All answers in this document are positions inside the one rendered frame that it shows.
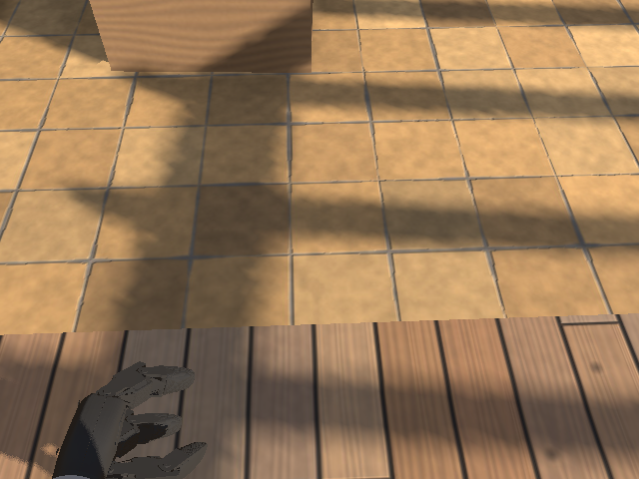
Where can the left robot hand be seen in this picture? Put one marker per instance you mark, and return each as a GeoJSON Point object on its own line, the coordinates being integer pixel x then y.
{"type": "Point", "coordinates": [104, 427]}

